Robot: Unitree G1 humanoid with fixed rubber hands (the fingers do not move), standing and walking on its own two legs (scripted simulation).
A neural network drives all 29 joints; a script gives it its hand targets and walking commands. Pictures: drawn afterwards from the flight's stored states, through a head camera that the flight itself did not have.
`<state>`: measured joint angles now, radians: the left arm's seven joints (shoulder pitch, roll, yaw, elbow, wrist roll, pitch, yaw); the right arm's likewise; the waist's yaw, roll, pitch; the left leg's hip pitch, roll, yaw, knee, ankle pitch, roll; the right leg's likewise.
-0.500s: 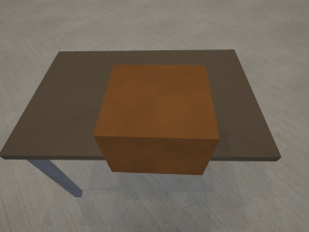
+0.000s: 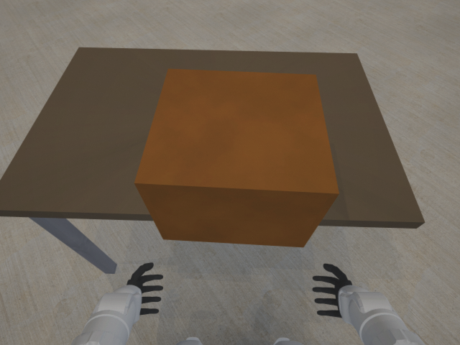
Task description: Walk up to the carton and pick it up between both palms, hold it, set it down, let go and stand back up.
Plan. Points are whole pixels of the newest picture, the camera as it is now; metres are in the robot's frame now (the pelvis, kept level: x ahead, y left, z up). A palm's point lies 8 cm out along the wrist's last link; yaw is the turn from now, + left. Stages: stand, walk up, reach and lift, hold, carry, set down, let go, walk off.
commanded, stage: reach and lift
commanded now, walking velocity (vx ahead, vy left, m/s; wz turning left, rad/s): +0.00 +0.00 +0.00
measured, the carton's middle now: (237, 159) +0.45 +0.02 +0.01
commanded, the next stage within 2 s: none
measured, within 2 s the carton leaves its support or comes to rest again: neither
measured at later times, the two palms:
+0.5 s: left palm (109, 320) +0.17 +0.23 -0.07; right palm (371, 321) +0.17 -0.21 -0.06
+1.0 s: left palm (98, 294) +0.20 +0.25 -0.03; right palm (382, 303) +0.19 -0.22 -0.03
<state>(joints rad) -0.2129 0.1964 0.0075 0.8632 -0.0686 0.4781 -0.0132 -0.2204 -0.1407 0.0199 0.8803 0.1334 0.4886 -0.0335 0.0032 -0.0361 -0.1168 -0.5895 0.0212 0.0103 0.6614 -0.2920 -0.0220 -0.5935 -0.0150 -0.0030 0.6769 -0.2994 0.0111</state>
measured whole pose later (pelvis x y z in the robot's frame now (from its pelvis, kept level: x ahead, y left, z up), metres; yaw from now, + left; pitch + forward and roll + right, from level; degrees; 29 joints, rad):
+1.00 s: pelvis +0.01 +0.01 +0.02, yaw +1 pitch +4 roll +0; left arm 0.18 0.28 -0.02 0.51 -0.16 -0.07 -0.03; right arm 0.21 -0.23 0.03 0.47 0.17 -0.04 -0.04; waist -0.02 -0.01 -0.05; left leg -0.29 0.00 -0.01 0.46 -0.23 0.00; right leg -0.26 -0.01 0.04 0.43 -0.24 0.02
